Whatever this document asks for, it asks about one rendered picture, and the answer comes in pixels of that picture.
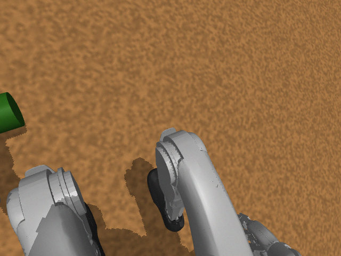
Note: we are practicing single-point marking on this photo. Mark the left robot foot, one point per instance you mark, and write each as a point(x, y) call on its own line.
point(93, 228)

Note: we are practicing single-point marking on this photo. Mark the can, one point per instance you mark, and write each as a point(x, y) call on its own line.
point(10, 115)

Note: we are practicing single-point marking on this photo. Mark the right robot foot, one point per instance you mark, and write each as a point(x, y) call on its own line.
point(158, 198)

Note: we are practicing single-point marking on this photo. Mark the right robot hand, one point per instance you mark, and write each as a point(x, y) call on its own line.
point(260, 237)

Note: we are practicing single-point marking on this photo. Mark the right robot arm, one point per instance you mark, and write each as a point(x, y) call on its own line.
point(282, 249)

